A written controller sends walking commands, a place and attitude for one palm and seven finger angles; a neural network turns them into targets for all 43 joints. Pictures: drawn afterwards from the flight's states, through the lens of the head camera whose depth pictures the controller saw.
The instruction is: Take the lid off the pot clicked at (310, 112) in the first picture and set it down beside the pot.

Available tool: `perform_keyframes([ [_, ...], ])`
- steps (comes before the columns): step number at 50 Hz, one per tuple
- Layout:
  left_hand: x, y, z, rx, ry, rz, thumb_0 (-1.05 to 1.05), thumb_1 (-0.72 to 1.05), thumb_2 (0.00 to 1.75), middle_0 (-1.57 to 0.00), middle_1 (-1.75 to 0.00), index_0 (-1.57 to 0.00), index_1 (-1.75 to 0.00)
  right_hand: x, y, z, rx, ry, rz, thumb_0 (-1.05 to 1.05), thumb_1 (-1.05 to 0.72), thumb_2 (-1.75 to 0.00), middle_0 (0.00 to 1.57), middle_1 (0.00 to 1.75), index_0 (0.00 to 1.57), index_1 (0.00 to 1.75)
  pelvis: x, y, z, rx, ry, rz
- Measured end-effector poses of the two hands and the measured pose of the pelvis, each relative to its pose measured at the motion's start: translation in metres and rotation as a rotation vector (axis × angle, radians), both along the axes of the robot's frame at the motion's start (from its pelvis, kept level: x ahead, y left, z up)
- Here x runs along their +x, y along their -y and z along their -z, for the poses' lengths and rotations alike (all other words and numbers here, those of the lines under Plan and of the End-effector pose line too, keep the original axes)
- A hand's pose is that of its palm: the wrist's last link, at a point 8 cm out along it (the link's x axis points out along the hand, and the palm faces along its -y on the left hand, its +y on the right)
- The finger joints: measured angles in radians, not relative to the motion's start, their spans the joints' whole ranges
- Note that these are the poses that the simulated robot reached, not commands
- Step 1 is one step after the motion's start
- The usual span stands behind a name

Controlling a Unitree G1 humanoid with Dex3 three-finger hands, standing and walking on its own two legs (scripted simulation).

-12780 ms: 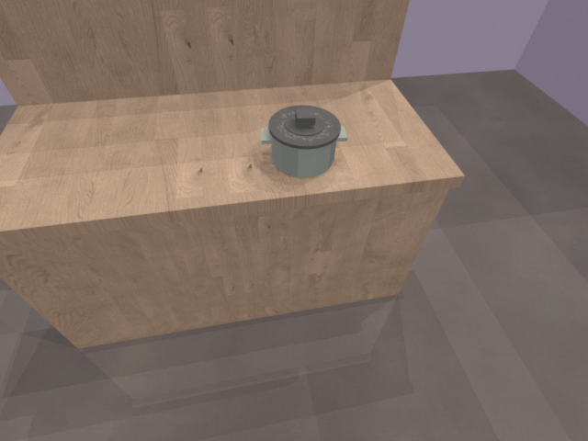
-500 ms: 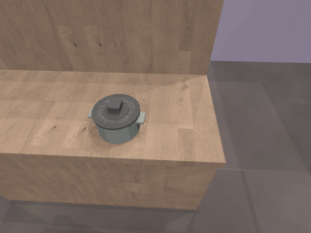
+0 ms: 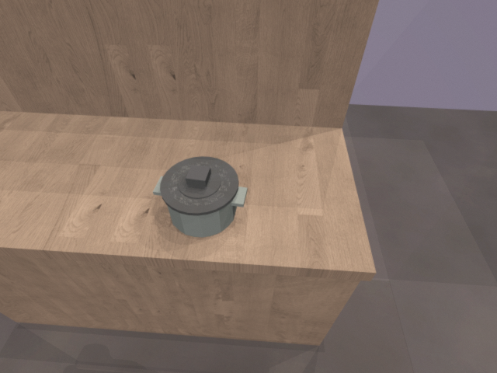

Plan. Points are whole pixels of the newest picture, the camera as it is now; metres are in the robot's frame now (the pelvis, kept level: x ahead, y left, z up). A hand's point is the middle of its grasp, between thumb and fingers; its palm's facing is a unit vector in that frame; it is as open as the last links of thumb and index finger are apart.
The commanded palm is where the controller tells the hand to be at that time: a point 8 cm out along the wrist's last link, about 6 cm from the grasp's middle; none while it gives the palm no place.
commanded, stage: come to a stop and stand still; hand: left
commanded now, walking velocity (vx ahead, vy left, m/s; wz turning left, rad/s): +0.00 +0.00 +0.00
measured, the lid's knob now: (198, 175) +0.51 +0.15 +0.00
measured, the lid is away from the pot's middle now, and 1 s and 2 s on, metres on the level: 0.00 0.00 0.00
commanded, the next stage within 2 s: look again from close up in 0.22 s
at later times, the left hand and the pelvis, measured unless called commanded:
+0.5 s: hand out of the picture +0.01 +0.18 -0.18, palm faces +0.02 -0.98 -0.21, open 7.4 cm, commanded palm none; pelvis +0.00 +0.00 +0.00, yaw +0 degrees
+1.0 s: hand out of the picture +0.02 +0.19 -0.18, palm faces +0.03 -0.97 -0.22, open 7.4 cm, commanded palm none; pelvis -0.01 +0.01 +0.00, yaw +0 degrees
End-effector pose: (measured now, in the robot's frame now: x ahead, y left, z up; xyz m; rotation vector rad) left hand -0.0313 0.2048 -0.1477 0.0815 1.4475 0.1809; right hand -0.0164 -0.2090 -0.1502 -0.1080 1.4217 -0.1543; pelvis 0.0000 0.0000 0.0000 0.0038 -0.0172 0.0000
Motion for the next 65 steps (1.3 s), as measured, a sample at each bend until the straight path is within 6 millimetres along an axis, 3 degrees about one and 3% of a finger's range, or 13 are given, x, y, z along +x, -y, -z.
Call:
perform_keyframes([
  [16,0.011,-0.012,-0.003,0.022,-0.005,0.005,0.00,0.91,0.90,-0.20,-0.30,-0.20,-0.29,0.006,-0.008,0.001,0.012,-0.013,0.000,0.01,-0.91,-0.90,0.20,0.30,0.20,0.30,0.010,-0.006,0.000,0.003,-0.004,-0.003],
  [21,0.022,-0.016,-0.002,0.040,0.037,0.051,0.01,0.91,0.90,-0.20,-0.30,-0.20,-0.29,0.010,0.001,0.001,0.002,0.016,0.004,0.02,-0.92,-0.90,0.20,0.30,0.20,0.30,0.006,-0.004,0.003,0.003,-0.011,0.005],
  [29,0.045,-0.026,-0.004,0.066,0.111,0.077,0.01,0.90,0.90,-0.20,-0.30,-0.20,-0.29,0.039,0.015,0.002,-0.023,0.103,-0.002,0.02,-0.92,-0.90,0.20,0.30,0.20,0.30,0.001,-0.006,0.006,-0.008,-0.007,0.006],
  [38,0.062,-0.034,-0.008,0.083,0.178,0.085,0.01,0.90,0.90,-0.20,-0.30,-0.20,-0.29,0.065,0.012,0.000,-0.017,0.177,-0.039,0.01,-0.91,-0.90,0.20,0.30,0.20,0.30,-0.005,-0.009,0.006,-0.002,-0.002,0.002],
  [45,0.055,-0.035,-0.006,0.076,0.169,0.081,0.01,0.90,0.90,-0.20,-0.30,-0.20,-0.29,0.063,0.010,-0.002,-0.019,0.166,-0.054,0.01,-0.91,-0.90,0.20,0.30,0.20,0.30,-0.008,-0.010,0.005,0.000,-0.004,-0.003],
  [59,0.017,-0.033,-0.001,0.054,0.080,0.065,0.01,0.90,0.90,-0.20,-0.30,-0.20,-0.29,0.031,0.009,-0.003,-0.031,0.085,-0.044,0.01,-0.91,-0.90,0.20,0.30,0.20,0.30,-0.013,-0.012,0.005,-0.008,-0.002,-0.002],
  [61,0.035,-0.036,-0.014,0.074,0.215,0.035,0.01,0.90,0.90,-0.21,-0.30,-0.21,-0.30,0.036,0.009,-0.009,-0.043,0.167,-0.055,0.01,-0.92,-0.90,0.20,0.30,0.20,0.30,-0.015,-0.014,0.005,-0.007,0.006,0.004],
  [65,0.100,-0.044,-0.066,0.180,0.583,0.027,0.02,0.90,0.90,-0.26,-0.36,-0.26,-0.36,0.069,0.010,-0.021,-0.069,0.408,-0.069,0.02,-0.91,-0.90,0.20,0.30,0.20,0.30,-0.017,-0.017,0.005,-0.003,0.027,-0.007],
])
